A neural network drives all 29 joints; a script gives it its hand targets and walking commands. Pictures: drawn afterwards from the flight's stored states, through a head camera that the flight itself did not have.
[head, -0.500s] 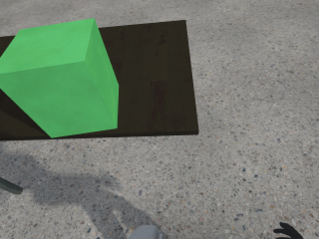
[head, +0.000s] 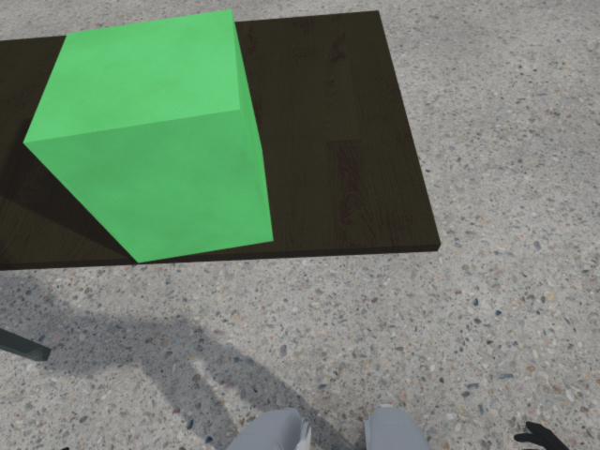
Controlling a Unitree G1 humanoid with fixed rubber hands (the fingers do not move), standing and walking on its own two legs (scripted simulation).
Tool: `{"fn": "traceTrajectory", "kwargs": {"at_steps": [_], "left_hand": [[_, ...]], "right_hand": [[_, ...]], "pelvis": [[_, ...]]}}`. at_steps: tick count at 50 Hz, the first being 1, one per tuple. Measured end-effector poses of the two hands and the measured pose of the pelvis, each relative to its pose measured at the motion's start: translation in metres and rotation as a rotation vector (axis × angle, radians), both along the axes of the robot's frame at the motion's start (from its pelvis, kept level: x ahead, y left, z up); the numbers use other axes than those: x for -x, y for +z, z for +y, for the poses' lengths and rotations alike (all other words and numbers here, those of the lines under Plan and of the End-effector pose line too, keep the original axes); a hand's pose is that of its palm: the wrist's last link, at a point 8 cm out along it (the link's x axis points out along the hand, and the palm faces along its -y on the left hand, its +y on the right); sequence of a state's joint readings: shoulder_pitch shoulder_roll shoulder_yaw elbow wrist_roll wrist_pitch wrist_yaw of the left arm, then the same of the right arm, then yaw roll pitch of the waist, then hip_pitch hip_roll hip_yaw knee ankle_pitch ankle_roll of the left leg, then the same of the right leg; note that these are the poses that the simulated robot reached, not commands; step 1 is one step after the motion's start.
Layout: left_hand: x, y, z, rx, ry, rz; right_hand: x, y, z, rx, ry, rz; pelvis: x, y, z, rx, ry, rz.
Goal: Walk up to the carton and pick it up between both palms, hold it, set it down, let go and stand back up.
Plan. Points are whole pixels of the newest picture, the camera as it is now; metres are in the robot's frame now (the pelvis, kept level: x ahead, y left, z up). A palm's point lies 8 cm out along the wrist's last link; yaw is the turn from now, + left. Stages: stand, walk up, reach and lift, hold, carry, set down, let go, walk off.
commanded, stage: walk up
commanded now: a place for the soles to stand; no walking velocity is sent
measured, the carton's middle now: (180, 147) +0.49 +0.14 +0.11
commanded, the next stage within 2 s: none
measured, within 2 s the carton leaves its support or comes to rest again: neither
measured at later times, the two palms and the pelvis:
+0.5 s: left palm out of the picture +0.13 +0.45 -0.11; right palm out of the picture +0.07 -0.21 -0.09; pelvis +0.01 +0.12 -0.02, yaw +3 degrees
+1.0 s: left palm out of the picture +0.11 +0.41 -0.10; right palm (487, 445) +0.11 -0.23 -0.10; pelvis +0.02 +0.09 -0.02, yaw +1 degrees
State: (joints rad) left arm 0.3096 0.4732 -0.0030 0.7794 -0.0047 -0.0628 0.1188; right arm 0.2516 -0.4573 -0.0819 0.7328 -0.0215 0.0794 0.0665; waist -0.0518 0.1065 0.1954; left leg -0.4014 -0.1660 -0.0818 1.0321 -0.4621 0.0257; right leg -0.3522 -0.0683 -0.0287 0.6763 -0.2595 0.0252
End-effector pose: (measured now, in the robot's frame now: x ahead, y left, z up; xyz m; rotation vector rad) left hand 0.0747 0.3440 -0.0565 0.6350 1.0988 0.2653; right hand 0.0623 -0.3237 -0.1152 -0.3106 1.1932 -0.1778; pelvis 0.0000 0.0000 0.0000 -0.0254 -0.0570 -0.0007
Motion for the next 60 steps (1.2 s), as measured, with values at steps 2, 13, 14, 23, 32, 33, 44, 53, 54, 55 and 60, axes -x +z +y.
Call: {"fn": "traceTrajectory", "kwargs": {"at_steps": [2,13,14,23,32,33,44,53,54,55,60], "left_hand": [[0.019,0.005,0.015,-0.016,0.048,-0.008],[0.037,-0.032,0.114,-0.001,0.056,-0.010],[0.034,-0.041,0.119,0.012,0.048,0.004],[-0.035,-0.057,0.111,0.156,-0.013,-0.072],[-0.069,-0.044,0.092,0.182,-0.033,-0.121],[-0.065,-0.043,0.093,0.183,-0.026,-0.119],[-0.054,-0.051,0.092,0.201,0.019,-0.110],[-0.028,-0.038,0.066,0.189,0.024,-0.102],[-0.024,-0.035,0.067,0.184,0.025,-0.098],[-0.022,-0.033,0.069,0.180,0.024,-0.093],[-0.013,-0.038,0.078,0.181,0.016,-0.071]], "right_hand": [[-0.020,0.005,0.011,0.002,0.041,-0.026],[-0.046,-0.002,0.105,0.030,0.140,-0.061],[-0.039,-0.001,0.111,0.036,0.119,-0.057],[-0.007,0.025,0.117,0.140,0.019,-0.010],[-0.030,0.022,0.111,0.133,0.025,-0.047],[-0.035,0.024,0.112,0.133,0.030,-0.063],[-0.044,0.025,0.111,0.146,0.046,-0.146],[-0.051,0.013,0.098,0.091,0.046,-0.165],[-0.049,0.012,0.099,0.086,0.046,-0.161],[-0.047,0.012,0.100,0.082,0.046,-0.157],[-0.024,0.010,0.107,0.092,0.041,-0.117]], "pelvis": [[-0.003,0.002,0.009,-0.010,0.018,-0.026],[0.003,-0.024,0.097,-0.009,0.088,0.003],[0.003,-0.026,0.102,-0.032,0.071,-0.002],[-0.011,-0.016,0.123,-0.020,0.057,0.038],[-0.024,-0.011,0.115,-0.017,0.048,0.016],[-0.026,-0.009,0.115,-0.018,0.048,0.009],[-0.022,-0.017,0.113,-0.019,0.033,-0.015],[-0.011,-0.013,0.092,-0.028,0.025,-0.021],[-0.009,-0.011,0.092,-0.027,0.025,-0.018],[-0.006,-0.010,0.093,-0.025,0.025,-0.014],[0.009,-0.011,0.101,-0.016,0.022,-0.002]]}}
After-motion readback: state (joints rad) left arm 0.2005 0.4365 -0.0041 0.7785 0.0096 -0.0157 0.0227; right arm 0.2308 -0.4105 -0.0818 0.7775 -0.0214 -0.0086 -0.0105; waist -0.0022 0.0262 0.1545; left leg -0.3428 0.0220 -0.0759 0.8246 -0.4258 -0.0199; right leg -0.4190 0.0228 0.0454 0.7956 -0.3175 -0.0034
